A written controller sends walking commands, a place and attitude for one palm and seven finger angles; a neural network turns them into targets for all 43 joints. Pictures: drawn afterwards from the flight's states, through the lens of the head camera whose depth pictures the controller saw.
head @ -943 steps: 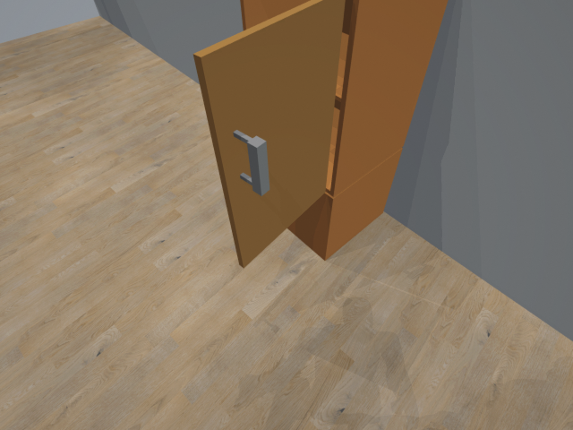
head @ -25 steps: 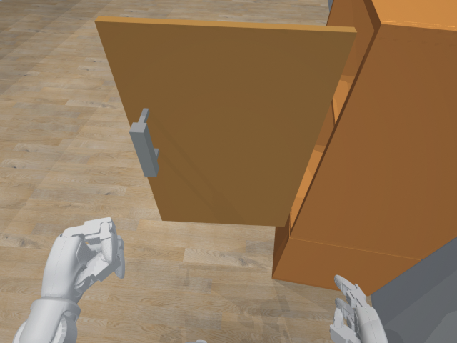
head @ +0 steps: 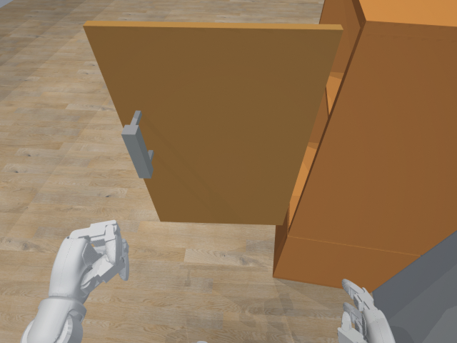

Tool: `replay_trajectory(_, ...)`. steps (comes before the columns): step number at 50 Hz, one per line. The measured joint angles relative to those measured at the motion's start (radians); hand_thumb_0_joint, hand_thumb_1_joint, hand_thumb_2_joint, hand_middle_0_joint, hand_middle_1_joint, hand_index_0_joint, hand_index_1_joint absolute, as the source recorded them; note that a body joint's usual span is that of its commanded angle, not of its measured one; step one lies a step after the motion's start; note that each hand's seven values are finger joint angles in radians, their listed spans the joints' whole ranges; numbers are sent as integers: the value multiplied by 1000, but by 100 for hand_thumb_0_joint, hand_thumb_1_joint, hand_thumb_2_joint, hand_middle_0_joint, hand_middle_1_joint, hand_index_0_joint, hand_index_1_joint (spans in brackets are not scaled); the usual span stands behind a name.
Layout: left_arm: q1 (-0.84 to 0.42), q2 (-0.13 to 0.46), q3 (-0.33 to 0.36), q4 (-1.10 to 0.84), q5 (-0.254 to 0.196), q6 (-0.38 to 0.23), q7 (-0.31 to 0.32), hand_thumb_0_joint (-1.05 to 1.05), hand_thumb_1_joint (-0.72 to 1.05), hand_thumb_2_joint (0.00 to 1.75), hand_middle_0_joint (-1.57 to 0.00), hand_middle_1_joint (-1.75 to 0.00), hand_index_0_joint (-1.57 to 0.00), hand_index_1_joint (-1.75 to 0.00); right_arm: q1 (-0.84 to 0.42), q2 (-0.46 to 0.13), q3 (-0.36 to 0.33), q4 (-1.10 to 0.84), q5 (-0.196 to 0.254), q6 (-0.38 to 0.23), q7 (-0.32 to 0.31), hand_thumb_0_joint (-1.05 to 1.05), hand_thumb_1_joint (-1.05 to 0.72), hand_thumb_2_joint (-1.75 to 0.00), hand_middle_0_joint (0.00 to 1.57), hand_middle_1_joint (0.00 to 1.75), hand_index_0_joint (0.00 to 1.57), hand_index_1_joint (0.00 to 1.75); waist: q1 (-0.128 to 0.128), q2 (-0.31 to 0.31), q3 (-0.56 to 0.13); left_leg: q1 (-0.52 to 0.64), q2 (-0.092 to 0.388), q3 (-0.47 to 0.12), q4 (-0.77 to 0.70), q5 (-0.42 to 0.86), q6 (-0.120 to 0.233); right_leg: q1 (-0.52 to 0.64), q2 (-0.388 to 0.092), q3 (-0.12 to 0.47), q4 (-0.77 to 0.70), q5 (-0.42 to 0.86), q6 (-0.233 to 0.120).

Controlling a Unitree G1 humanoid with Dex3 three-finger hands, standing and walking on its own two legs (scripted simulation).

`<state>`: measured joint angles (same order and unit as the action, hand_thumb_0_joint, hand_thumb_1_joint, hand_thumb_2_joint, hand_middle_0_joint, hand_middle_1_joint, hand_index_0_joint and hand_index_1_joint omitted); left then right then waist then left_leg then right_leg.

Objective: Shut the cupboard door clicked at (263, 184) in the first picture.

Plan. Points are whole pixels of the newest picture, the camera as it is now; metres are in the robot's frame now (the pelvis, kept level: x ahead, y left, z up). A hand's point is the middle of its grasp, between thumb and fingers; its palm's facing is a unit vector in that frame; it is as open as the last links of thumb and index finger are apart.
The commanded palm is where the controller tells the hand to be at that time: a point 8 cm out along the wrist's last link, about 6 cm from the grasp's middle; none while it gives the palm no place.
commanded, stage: bring the fist close to the handle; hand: left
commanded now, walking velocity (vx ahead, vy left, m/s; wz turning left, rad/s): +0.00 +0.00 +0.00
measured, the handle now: (141, 145) +0.46 +0.21 +0.08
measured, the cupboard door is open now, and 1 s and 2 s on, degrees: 97 97 92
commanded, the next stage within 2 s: push the door shut along its arc in 1.40 s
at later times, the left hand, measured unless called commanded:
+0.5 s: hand (136, 214) +0.30 +0.18 +0.08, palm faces +0.07 -1.00 -0.05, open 3.1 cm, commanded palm +0.27 +0.23 +0.08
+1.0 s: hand (151, 185) +0.36 +0.17 +0.08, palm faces +0.04 -1.00 -0.04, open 3.1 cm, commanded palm +0.33 +0.22 +0.08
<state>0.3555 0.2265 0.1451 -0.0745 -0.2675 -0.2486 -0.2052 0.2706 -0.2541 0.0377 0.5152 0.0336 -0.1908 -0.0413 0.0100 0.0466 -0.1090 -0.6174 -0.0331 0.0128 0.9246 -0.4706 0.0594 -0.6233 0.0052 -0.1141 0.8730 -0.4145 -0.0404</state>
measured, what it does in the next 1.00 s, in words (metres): stands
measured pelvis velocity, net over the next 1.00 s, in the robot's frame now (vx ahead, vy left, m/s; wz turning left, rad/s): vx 0.01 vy -0.02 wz -0.02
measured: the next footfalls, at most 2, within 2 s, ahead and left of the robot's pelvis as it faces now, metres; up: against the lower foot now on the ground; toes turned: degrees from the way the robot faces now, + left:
none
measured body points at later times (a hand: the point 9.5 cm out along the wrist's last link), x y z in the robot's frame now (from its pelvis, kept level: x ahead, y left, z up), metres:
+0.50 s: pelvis +0.00 -0.03 +0.01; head +0.04 -0.04 +0.45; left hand +0.29 +0.23 +0.09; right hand +0.15 -0.27 -0.08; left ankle -0.01 +0.08 -0.69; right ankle +0.01 -0.10 -0.69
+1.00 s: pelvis +0.01 -0.02 +0.01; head +0.05 -0.03 +0.46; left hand +0.35 +0.22 +0.09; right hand +0.14 -0.27 -0.10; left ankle -0.01 +0.08 -0.69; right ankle +0.01 -0.10 -0.69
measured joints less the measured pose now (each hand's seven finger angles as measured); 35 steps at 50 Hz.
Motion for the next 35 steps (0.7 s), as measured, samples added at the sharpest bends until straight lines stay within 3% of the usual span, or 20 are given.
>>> replay_trajectory(4, 24, 9, -20, -5, 8, 27, 3, 1, 90, 90, -130, -150, -130, -150, 1, 9, 2, -8, -2, -4, -12, 1, -91, -90, 21, 30, 20, 30, -2, -6, 1, 15, 3, 4, -14, 6, -6, 8, 4, 5, -6, 3, -6)
replay_trajectory(11, -112, 26, 49, 57, -3, -62, 43, 2, 90, 90, -131, -150, -130, -150, -17, 6, 8, 27, -4, -16, -11, 1, -91, -90, 21, 30, 20, 30, -1, -10, 8, -4, 8, -13, 6, 4, -21, -5, 7, -13, 13, -4, -21)
replay_trajectory(19, -227, 30, 25, 202, -3, 39, -24, 1, 90, 90, -130, -150, -130, -150, -8, -9, 2, 43, 8, -3, -23, 1, -91, -90, 21, 30, 20, 30, -15, -1, 8, 9, 12, -3, -32, 20, -28, -3, 13, -1, -12, 8, -26)
replay_trajectory(28, -316, 48, 109, 289, -4, -40, 22, 1, 90, 90, -130, -150, -130, -150, 4, -9, -13, 71, 5, 12, -7, 1, -91, -90, 21, 30, 20, 30, -24, -22, 9, 30, 19, 9, -64, 24, -36, 8, 21, 11, -30, 10, -33)
replay_trajectory(35, -339, 29, 67, 343, -7, -25, -16, 1, 90, 90, -130, -150, -130, -150, 4, -22, -25, 82, 10, 20, -9, 1, -91, -90, 21, 30, 20, 30, -20, -5, 11, 35, 13, 11, -78, 28, -29, 12, 16, 14, -42, 13, -26)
